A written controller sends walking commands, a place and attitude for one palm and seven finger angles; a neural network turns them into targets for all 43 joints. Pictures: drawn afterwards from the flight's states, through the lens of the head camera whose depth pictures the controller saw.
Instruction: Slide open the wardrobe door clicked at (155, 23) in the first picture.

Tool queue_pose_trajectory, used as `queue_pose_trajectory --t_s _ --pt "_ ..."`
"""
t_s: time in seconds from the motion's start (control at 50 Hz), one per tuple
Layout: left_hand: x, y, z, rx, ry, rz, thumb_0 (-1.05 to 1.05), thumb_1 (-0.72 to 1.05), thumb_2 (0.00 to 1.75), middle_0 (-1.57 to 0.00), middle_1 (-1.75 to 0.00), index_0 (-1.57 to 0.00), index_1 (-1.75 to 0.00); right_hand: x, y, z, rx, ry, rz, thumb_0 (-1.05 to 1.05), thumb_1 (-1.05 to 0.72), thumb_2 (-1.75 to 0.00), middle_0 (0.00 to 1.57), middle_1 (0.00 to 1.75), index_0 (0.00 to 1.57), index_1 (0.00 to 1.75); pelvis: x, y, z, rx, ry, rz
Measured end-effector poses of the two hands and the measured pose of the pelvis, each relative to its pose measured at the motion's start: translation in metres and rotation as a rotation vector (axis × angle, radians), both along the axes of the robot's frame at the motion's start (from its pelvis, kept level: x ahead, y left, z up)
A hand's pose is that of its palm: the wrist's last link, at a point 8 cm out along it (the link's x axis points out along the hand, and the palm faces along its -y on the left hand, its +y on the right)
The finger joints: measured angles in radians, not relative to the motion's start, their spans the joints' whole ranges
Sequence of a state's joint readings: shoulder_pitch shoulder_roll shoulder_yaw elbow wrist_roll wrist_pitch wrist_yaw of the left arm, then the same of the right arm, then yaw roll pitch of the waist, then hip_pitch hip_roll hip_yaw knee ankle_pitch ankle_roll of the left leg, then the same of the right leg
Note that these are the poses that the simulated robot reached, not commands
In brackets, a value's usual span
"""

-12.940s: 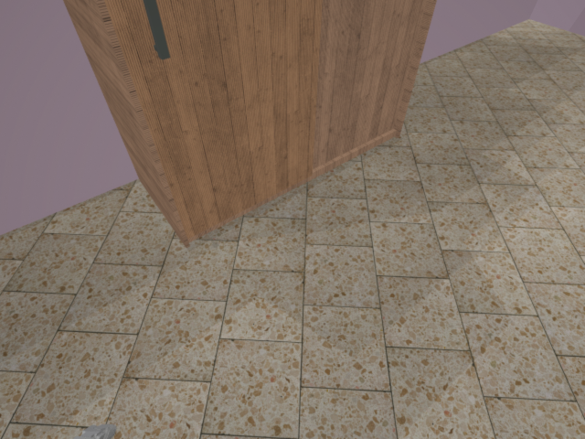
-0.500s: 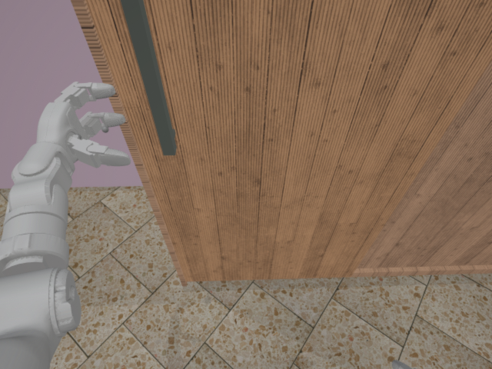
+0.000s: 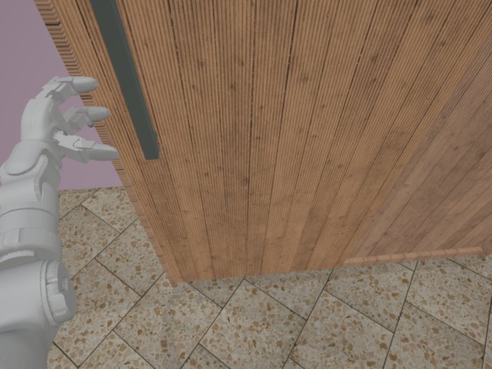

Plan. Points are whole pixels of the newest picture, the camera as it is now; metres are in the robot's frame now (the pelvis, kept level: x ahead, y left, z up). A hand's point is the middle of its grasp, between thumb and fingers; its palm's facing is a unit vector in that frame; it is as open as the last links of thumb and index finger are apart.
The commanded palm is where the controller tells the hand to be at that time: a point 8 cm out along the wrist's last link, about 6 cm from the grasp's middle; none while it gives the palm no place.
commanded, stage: move the hooked fingers beside the handle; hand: left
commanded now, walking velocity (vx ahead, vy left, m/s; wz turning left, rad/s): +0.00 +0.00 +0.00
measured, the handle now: (131, 73) +0.51 +0.18 +0.22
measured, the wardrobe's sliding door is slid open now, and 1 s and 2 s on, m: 0.00 0.00 0.00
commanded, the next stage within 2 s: feel for the door with the fingertips in 0.52 s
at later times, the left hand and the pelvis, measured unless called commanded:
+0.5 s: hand (93, 124) +0.44 +0.23 +0.18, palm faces +0.09 -1.00 +0.01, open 14.0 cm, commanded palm +0.42 +0.28 +0.18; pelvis -0.01 +0.00 +0.00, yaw +2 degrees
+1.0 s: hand (120, 120) +0.45 +0.19 +0.18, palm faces +0.06 -1.00 +0.02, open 14.0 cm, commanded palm +0.42 +0.25 +0.18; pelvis -0.01 +0.00 +0.00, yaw +1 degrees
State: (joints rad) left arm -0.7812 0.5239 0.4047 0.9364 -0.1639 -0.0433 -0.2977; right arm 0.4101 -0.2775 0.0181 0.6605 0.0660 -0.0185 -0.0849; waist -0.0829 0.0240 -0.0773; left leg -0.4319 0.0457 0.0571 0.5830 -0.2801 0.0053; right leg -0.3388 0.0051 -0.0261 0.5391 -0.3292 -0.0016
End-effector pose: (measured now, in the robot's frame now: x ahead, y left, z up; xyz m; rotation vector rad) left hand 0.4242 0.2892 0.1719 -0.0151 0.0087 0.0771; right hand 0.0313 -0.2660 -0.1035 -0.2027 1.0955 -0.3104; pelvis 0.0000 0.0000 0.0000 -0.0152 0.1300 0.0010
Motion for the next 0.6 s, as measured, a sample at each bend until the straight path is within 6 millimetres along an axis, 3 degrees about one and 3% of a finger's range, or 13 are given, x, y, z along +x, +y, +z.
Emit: queue_pose_trajectory --t_s 0.22,0.32,0.44,0.6 --pt "-0.008 -0.006 0.005 0.001 -0.004 0.006 -0.02 -0.50 0.30 -0.30 -1.20 -0.30 -1.20 0.041 0.007 0.005 0.003 -0.101 0.070 0.01 -0.90 -0.90 0.20 0.30 0.20 0.30 -0.003 0.001 -0.001 -0.003 -0.013 0.022" --pt "-0.009 -0.008 0.006 0.008 0.001 0.010 -0.01 -0.50 0.30 -0.30 -1.20 -0.30 -1.20 0.051 0.008 0.007 0.007 -0.136 0.086 0.01 -0.90 -0.90 0.20 0.30 0.20 0.30 -0.006 0.000 -0.001 -0.002 -0.016 0.026" --pt "-0.009 -0.009 0.006 0.010 -0.002 0.013 -0.01 -0.50 0.30 -0.30 -1.20 -0.30 -1.20 0.045 0.007 0.005 0.008 -0.120 0.088 0.01 -0.90 -0.90 0.20 0.30 0.20 0.30 -0.009 -0.002 -0.002 -0.002 -0.016 0.028" --pt "-0.005 -0.009 0.003 0.006 0.006 0.012 -0.01 -0.50 0.30 -0.30 -1.20 -0.30 -1.20 0.018 0.000 0.000 -0.003 -0.050 0.057 0.01 -0.90 -0.90 0.20 0.30 0.20 0.30 -0.011 -0.005 -0.002 -0.003 -0.010 0.027"
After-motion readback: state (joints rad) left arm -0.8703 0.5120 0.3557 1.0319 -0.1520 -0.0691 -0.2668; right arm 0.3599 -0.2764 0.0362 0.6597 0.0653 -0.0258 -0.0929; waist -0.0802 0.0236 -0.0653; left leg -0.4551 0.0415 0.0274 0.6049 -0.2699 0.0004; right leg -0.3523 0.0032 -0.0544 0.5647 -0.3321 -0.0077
